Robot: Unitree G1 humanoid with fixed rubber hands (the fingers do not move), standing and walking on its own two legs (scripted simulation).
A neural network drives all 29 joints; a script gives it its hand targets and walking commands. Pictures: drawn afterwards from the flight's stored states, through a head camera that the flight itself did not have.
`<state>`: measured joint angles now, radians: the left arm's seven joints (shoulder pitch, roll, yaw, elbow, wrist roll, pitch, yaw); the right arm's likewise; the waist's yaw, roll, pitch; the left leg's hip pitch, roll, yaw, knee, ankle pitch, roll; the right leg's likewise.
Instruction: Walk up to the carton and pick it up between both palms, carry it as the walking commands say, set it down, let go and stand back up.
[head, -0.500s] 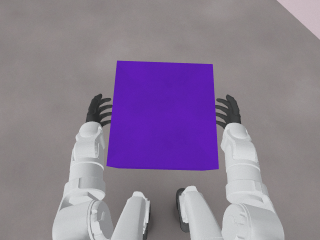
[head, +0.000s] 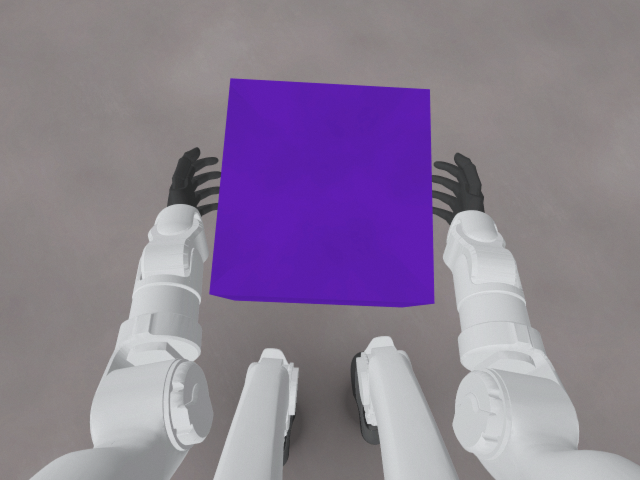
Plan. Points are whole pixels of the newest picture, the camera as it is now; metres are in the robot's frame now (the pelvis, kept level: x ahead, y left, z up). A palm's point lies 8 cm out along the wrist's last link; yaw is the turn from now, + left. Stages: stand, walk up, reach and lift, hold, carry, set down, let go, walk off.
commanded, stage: set down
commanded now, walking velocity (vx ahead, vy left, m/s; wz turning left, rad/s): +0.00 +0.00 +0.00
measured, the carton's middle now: (324, 203) +0.47 -0.01 -0.15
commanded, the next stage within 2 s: none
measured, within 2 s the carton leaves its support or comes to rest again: neither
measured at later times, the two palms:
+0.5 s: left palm (205, 211) +0.47 +0.17 -0.16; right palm (441, 218) +0.44 -0.18 -0.16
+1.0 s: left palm (224, 216) +0.49 +0.17 -0.25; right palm (425, 227) +0.45 -0.19 -0.25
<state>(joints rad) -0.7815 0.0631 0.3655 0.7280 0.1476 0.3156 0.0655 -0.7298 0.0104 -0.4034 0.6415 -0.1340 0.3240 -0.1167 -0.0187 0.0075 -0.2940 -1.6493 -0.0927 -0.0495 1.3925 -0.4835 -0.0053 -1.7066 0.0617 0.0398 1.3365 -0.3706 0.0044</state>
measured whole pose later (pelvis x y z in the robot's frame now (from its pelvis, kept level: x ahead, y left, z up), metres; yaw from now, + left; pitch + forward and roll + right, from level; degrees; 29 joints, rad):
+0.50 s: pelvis -0.02 +0.01 -0.07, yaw +0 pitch +47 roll +0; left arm -1.00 0.13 0.35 0.80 0.13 0.32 0.06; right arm -0.93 -0.05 -0.46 0.68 -0.14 0.33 -0.09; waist -0.03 0.01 -0.21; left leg -1.94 -0.12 -0.03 1.65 -0.52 0.00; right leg -1.99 0.07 0.06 1.58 -0.41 0.03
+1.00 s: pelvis -0.04 +0.00 -0.14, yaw +1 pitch +48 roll +0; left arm -1.19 0.23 0.27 0.87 0.06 0.31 0.07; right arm -1.09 -0.10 -0.44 0.72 -0.06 0.31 -0.18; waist -0.05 0.00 -0.08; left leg -2.18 -0.13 -0.03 1.87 -0.53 -0.02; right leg -2.23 0.08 0.04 1.80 -0.41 0.04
